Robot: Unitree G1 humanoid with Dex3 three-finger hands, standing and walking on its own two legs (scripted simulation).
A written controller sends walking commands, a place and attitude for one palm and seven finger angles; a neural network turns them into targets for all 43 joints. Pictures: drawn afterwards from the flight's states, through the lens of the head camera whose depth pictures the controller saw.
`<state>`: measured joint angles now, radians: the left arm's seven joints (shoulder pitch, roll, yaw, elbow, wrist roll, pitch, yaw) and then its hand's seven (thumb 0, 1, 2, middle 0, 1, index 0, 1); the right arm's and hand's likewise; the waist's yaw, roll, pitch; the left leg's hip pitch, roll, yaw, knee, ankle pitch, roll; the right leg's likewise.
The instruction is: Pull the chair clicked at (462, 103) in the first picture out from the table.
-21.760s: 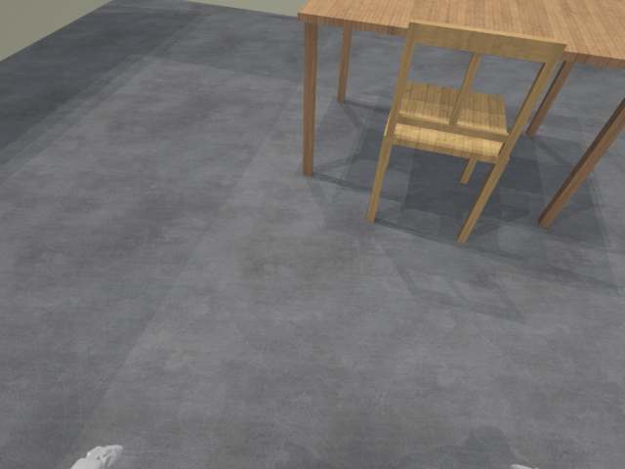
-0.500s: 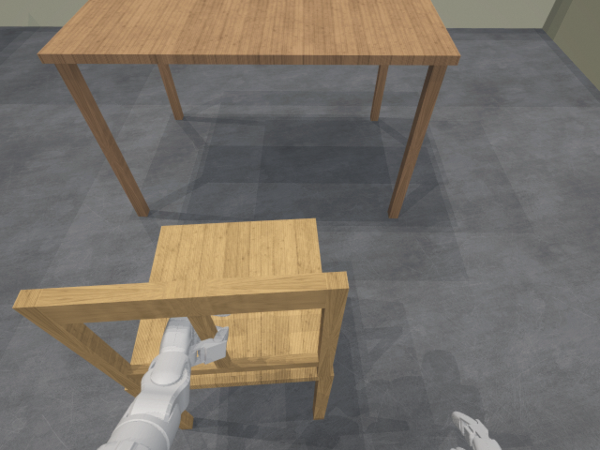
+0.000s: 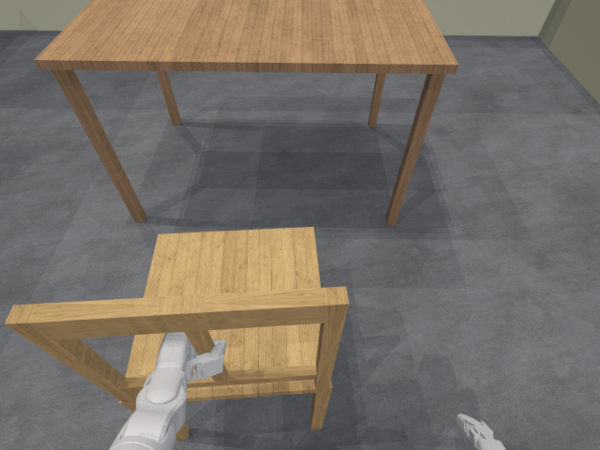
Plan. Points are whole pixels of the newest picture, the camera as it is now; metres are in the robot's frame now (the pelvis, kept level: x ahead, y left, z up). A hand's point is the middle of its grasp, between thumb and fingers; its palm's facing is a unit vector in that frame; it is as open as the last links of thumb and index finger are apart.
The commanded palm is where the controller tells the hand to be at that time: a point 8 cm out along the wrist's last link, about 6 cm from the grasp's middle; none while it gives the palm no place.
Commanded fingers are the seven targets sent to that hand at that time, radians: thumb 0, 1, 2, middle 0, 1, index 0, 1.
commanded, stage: open the thumb and straighten the fingers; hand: left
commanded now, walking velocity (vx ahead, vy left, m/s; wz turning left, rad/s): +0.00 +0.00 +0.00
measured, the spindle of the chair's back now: (208, 353) +0.28 +0.16 -0.12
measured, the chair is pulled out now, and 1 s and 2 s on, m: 0.61 0.61 0.61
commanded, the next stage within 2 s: draw the fingers out of the gap in 0.72 s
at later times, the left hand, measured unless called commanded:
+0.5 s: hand (213, 348) +0.27 +0.15 -0.08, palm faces +0.05 -0.99 -0.15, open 14.5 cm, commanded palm +0.25 +0.20 -0.05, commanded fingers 0.00 -0.55 0.20 -0.08 -0.22 -0.08 -0.22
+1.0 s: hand (200, 374) +0.24 +0.16 -0.09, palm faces +0.07 -0.99 -0.16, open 17.4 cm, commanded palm +0.21 +0.21 -0.06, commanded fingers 0.00 -0.55 0.20 0.00 0.00 0.00 0.00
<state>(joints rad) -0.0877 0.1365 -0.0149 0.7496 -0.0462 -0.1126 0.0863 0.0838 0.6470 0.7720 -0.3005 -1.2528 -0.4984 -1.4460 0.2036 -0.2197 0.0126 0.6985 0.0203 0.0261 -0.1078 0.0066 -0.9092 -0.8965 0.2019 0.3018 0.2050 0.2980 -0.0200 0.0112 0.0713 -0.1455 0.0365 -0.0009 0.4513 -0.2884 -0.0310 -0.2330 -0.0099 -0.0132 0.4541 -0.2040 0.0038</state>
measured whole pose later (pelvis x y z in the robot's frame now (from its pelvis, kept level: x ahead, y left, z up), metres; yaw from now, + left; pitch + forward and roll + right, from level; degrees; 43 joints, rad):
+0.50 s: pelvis +0.00 +0.01 -0.03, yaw +2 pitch +10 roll +0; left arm 0.02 0.15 -0.01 0.37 -0.08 0.12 0.06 0.00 -0.46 0.24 -0.29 -0.87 -0.30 -0.87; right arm 0.23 -0.26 0.00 0.61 0.03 -0.07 -0.07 0.01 -0.91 -0.90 0.20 0.30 0.20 0.30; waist -0.04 0.04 -0.08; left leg -0.52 0.00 -0.02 0.79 -0.44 -0.02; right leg -0.60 -0.05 -0.03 0.80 -0.36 0.02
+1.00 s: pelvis +0.01 +0.00 -0.04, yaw +3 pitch +11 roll +0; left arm 0.26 0.18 -0.02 0.10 -0.08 0.19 0.05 -0.01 -0.53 0.20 -0.01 -0.01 -0.01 -0.01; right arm 0.25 -0.26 0.01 0.53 0.03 -0.08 -0.09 0.01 -0.91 -0.90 0.20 0.30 0.21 0.30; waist -0.04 0.04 -0.12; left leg -0.58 0.01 -0.05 0.88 -0.49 -0.02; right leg -0.64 -0.04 -0.05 0.86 -0.41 0.01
